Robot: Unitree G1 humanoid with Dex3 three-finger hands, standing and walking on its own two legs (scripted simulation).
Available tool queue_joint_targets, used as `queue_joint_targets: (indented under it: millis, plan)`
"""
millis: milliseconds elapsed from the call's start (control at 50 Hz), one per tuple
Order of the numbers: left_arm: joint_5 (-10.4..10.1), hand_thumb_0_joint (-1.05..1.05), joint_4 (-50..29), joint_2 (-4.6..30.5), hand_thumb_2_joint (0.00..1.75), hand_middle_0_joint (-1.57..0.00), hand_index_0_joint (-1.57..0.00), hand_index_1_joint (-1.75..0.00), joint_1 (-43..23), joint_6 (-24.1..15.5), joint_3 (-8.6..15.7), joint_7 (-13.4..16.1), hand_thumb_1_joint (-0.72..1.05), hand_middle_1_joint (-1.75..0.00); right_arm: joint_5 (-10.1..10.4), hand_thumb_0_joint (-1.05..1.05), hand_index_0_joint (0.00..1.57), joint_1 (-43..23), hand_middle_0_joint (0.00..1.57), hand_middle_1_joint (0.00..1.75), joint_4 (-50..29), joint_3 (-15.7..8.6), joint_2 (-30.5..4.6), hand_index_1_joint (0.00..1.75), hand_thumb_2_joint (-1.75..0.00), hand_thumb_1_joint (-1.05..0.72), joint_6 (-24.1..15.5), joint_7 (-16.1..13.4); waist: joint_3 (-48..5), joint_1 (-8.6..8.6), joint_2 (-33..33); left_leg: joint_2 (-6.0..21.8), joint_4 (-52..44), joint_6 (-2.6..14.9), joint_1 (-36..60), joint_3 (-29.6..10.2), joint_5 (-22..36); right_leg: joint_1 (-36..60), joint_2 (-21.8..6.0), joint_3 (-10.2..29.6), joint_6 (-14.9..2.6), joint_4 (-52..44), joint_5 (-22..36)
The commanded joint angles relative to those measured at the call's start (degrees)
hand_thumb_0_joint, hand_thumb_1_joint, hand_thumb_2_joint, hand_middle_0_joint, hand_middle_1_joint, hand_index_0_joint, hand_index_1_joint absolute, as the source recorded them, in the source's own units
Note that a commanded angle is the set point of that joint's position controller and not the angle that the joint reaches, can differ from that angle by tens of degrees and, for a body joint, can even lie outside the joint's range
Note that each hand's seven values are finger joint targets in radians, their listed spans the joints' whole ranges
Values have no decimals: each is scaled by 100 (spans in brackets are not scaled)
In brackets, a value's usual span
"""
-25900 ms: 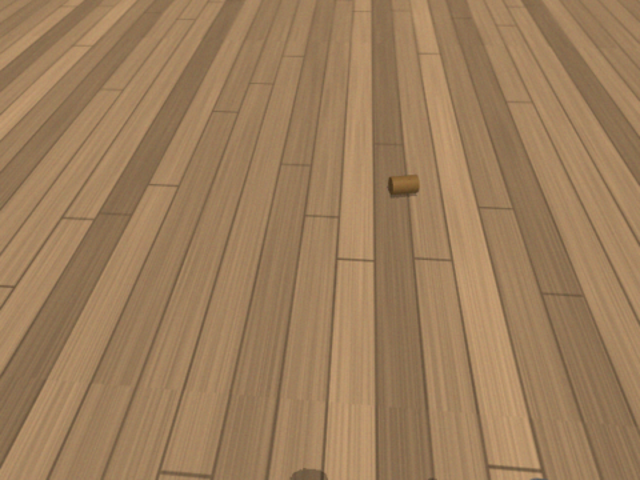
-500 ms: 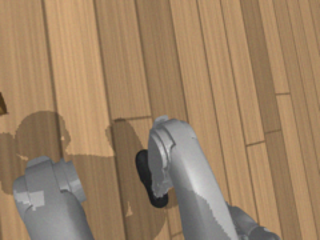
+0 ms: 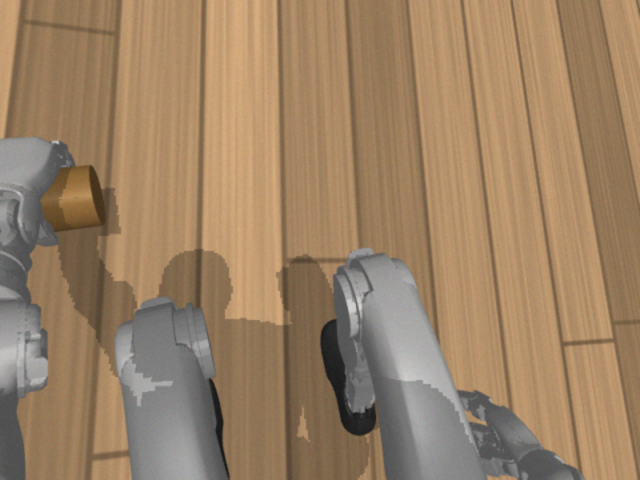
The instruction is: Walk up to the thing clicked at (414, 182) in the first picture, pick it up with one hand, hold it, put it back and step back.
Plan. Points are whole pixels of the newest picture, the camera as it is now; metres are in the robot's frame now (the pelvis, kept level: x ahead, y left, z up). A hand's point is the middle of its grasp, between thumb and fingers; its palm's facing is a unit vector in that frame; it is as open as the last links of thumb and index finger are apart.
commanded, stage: settle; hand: left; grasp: from above
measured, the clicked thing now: (46, 201) +0.47 +0.28 -0.19
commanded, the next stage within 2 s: lift in 0.14 s
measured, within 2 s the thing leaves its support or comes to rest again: neither
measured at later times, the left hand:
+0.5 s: hand (10, 191) +0.46 +0.29 -0.12, palm faces -0.48 -0.04 -0.88, open 10.7 cm
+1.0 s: hand out of the picture +0.39 +0.29 +0.04, palm faces -0.45 -0.06 -0.89, open 10.7 cm
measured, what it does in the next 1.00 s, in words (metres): rises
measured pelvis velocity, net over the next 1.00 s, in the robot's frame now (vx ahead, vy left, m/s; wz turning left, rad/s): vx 0.00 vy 0.01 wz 0.07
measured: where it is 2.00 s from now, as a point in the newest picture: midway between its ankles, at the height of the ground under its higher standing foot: (282, 426)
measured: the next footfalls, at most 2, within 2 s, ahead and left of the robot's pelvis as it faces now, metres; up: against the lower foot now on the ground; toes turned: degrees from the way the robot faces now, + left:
none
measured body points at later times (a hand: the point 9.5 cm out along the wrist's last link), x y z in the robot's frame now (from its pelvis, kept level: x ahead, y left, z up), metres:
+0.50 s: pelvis -0.01 +0.00 +0.03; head +0.22 +0.06 +0.41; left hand +0.48 +0.28 -0.07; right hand +0.04 -0.28 -0.08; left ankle +0.07 +0.12 -0.31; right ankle +0.11 -0.14 -0.31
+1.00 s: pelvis +0.00 +0.01 +0.14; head +0.17 +0.06 +0.55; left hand +0.41 +0.30 +0.09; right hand +0.13 -0.26 +0.03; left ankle +0.07 +0.12 -0.31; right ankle +0.11 -0.14 -0.31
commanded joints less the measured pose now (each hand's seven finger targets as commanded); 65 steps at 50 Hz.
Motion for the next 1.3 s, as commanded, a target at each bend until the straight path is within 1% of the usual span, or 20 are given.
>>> queue_joint_targets:
  millis: [0,100,180,280,380,440,480,560,580,600,680,800,980,1000,1020,1060,1120,1200,1240,1280]
  plan:
    - [-101,0,-1128,1303,80,-127,-121,-49,-2060,-238,176,-46,81,-42,29,0,20,1411,20,30,-17,-524,-1471,30,-90,-90,148,-220,-3762,-242,1535,-37,-1576,107,2802,507,1387,2166,189,-620,-554,-1224,1257]
    - [-1,0,-1341,1726,77,-126,-121,-48,-2294,-465,405,55,82,-43,20,0,20,1352,20,30,-131,-513,-1452,30,-90,-90,234,-400,-3775,-172,1617,-88,-1588,92,2689,618,1081,2162,194,-590,-608,-1358,859]
    - [-1,0,-1724,1944,77,-126,-122,-47,-2359,-528,541,232,84,-42,27,0,20,1321,20,30,-125,-512,-1316,30,-90,-90,269,-500,-4213,-32,1917,-91,-1704,94,2827,723,1041,2385,198,-483,-574,-1383,815]
    - [-74,0,-1688,1621,76,-123,-118,-49,-2299,-327,410,263,79,-44,106,0,20,1425,20,30,-46,-630,-1289,30,-91,-90,298,-561,-4464,-4,2158,-49,-2017,71,3340,640,1101,2185,169,-545,-597,-1389,970]
    - [-344,0,-1555,1543,84,-128,-122,-52,-1938,4,346,-35,84,-46,236,0,20,1511,20,30,1,-733,-1287,30,-91,-90,369,-613,-4458,123,1769,-57,-2196,154,3271,686,1023,2430,162,-471,-581,-1632,965]
    - [-444,0,-1873,1482,84,-127,-121,-52,-1771,81,316,-341,82,-46,327,0,20,1548,20,30,1,-775,-1325,30,-91,-90,445,-650,-4367,177,1806,-40,-2404,124,3500,591,1187,2419,123,-475,-594,-1695,1097]
    - [-551,0,-2282,1425,83,-124,-120,-53,-1633,75,281,-544,81,-48,390,0,20,1492,20,30,-91,-796,-1259,30,-91,-90,509,-666,-4649,276,1738,-16,-2488,137,3690,577,1351,2609,140,-469,-580,-1746,1216]
    - [-732,0,-2663,1286,88,-126,-120,-56,-1204,28,298,-864,81,-50,441,0,20,1521,20,30,-252,-857,-1280,30,-91,-90,597,-693,-4417,301,1455,-26,-2692,140,3735,518,1263,2745,107,-419,-580,-2053,1068]
    - [-782,0,-3081,1371,88,-125,-121,-57,-1349,-13,338,-908,82,-53,476,0,20,1501,20,30,-294,-864,-1229,30,-91,-90,617,-711,-4663,377,1532,-12,-2769,152,3863,544,1287,2888,112,-377,-556,-2115,1120]
    - [-804,0,-2900,1297,90,-125,-120,-58,-929,-12,344,-964,81,-53,492,0,20,1502,20,30,-328,-878,-1231,30,-91,-90,635,-711,-4548,405,1396,-16,-2846,145,3906,511,1307,2941,104,-377,-550,-2181,1112]
    - [-977,0,-3866,1161,92,-127,-122,-59,-810,-116,320,-1092,84,-53,568,0,20,1406,20,30,-462,-930,-1150,30,-90,-90,683,-772,-4747,503,1583,27,-3287,110,4412,385,1321,3152,97,-348,-531,-2388,1173]
    - [-1070,0,-4542,1061,92,-126,-121,-58,-299,-45,327,-1062,84,-52,658,0,20,1242,20,30,-506,-1034,-1078,30,-90,-90,726,-884,-4876,637,1604,81,-3845,80,5376,254,1634,3488,91,-308,-491,-2794,1359]
    - [-1241,0,-4807,666,93,-130,-122,-53,382,357,90,-1136,86,-45,793,0,20,869,20,30,-503,-1028,-894,30,-90,-89,739,-1107,-4199,732,1363,164,-5046,68,6194,228,1193,4520,143,-255,-446,-3853,1128]
    - [-1301,0,-4984,474,93,-130,-123,-54,467,377,-43,-1181,86,-46,808,0,20,843,20,30,-516,-1023,-853,30,-90,-89,729,-1132,-4140,747,1355,169,-5190,68,6274,270,1162,4711,149,-242,-448,-4020,1115]
    - [-1373,0,-4871,510,95,-131,-124,-53,797,411,16,-1210,87,-46,825,0,20,756,20,30,-512,-1010,-850,30,-90,-89,716,-1169,-4016,826,1192,182,-5358,67,6331,227,1014,4846,161,-246,-434,-4138,1047]
    - [-1469,0,-5061,393,93,-131,-123,-52,898,449,-76,-1286,87,-44,851,0,20,673,20,30,-504,-987,-792,30,-90,-89,678,-1237,-3790,809,1151,205,-5638,62,6489,224,872,5105,176,-220,-425,-4409,984]
    - [-1499,0,-5362,430,92,-131,-124,-53,1194,497,-42,-1338,88,-45,903,0,20,581,20,30,-533,-971,-714,30,-90,-89,642,-1332,-3838,898,903,207,-5897,79,6872,340,1113,5734,194,-140,-430,-4859,1112]
    - [-1576,0,-5207,71,92,-131,-122,-52,1409,500,-263,-1321,84,-42,950,0,20,532,20,30,-444,-895,-561,30,-90,-90,550,-1471,-3074,832,648,238,-6420,85,7124,365,1000,6167,220,-63,-407,-5472,1018]
    - [-1577,0,-5112,300,86,-129,-121,-50,1638,495,-48,-1225,83,-42,964,0,20,497,20,30,-427,-875,-524,30,-90,-90,496,-1522,-2954,939,437,194,-6636,118,7193,438,934,6638,223,29,-398,-5865,887]
    - [-1603,0,-5131,46,86,-130,-121,-48,1584,484,-224,-1182,81,-39,973,0,20,476,20,30,-400,-871,-492,30,-90,-90,440,-1550,-2778,918,403,197,-6909,111,7432,452,881,6873,218,93,-394,-6166,844]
